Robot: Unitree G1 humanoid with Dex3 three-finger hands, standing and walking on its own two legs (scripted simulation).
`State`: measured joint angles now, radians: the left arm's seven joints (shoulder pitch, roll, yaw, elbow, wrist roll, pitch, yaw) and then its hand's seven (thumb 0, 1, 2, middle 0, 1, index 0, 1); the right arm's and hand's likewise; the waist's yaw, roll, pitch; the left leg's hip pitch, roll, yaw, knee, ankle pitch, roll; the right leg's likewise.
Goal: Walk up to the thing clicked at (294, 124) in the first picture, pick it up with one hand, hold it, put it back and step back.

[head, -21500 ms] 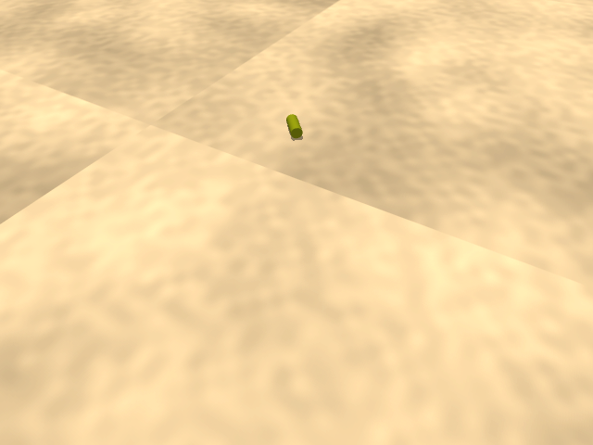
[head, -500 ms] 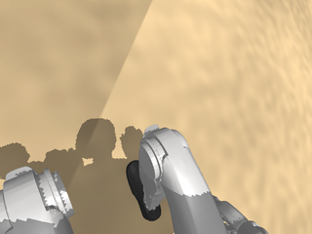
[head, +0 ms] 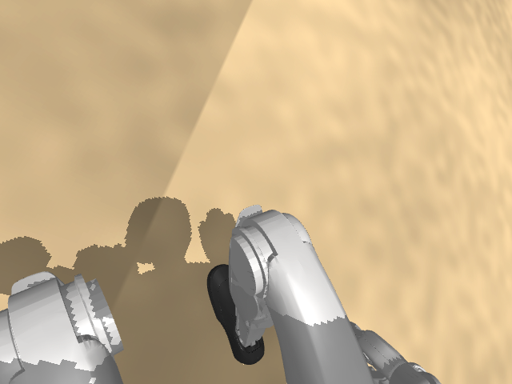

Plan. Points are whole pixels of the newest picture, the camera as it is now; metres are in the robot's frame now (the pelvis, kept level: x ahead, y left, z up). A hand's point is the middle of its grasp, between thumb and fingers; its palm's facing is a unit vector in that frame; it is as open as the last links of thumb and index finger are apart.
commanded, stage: close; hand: left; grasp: from above
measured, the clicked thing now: out of the picture +0.44 +0.41 -0.26
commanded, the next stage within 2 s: settle in 0.46 s
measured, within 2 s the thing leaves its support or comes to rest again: leaves its support in 0.84 s
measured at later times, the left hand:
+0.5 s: hand out of the picture +0.42 +0.40 -0.22, palm faces -0.46 -0.16 -0.88, open 9.6 cm
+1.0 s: hand out of the picture +0.43 +0.41 -0.19, palm faces -0.42 -0.13 -0.90, open 9.6 cm
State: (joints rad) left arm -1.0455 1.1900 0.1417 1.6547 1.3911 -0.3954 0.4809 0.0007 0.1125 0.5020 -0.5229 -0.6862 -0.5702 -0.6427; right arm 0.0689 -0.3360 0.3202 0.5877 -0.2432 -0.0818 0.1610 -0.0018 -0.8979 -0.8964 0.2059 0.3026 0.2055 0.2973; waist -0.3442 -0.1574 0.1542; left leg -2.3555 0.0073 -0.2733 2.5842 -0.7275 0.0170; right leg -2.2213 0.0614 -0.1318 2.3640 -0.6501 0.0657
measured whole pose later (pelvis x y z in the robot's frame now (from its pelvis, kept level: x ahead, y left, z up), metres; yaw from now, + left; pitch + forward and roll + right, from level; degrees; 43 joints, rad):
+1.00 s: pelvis +0.00 +0.00 +0.01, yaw +1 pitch +29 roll -17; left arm -0.99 1.11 0.18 1.44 1.36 -0.37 0.34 0.00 0.09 0.36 -0.71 -0.49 -0.75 -0.45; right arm 0.11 -0.34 0.24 0.59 -0.21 -0.05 0.16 0.00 -0.91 -0.90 0.21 0.30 0.21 0.30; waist -0.29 -0.11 0.10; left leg -2.37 -0.01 -0.26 2.55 -0.71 0.01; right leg -2.23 0.04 -0.13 2.34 -0.66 0.05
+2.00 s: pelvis -0.01 +0.00 +0.09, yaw +8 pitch +35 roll -11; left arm -0.79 0.86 0.12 1.00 1.11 -0.32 -0.02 0.00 0.18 0.13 -0.85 -0.26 -0.88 -0.23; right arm 0.18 -0.28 0.06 0.62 -0.06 0.11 0.09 0.00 -0.92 -0.90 0.21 0.30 0.21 0.30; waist -0.18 0.03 -0.10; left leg -2.20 -0.01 -0.12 2.23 -0.65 0.03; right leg -2.10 -0.01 -0.03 2.12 -0.63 0.05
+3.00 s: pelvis +0.03 -0.02 +0.39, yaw +14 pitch +14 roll -2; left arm -0.33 0.48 -0.12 0.80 1.02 -0.13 0.09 -0.01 0.18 0.21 -0.76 -0.37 -0.80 -0.33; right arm 0.24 -0.25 -0.02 0.72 0.04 -0.01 -0.05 0.01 -0.92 -0.90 0.20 0.30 0.20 0.30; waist -0.06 0.04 -0.12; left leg -0.92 0.05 -0.03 1.12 -0.45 -0.01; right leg -0.90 -0.01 0.00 1.07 -0.42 0.03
